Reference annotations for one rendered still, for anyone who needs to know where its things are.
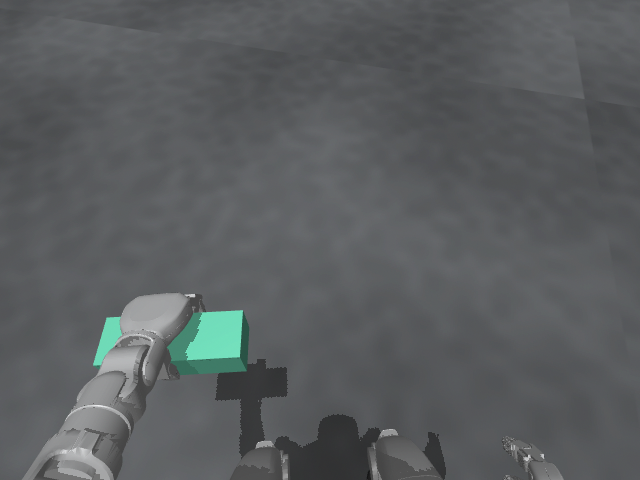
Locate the right robot hand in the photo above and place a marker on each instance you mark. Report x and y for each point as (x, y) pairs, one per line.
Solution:
(531, 460)

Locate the carton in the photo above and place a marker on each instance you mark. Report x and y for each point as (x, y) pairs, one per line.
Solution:
(211, 342)

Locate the left robot arm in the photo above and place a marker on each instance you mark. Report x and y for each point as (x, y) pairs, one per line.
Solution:
(91, 441)

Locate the left robot hand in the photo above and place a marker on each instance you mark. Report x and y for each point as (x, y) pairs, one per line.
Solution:
(164, 315)

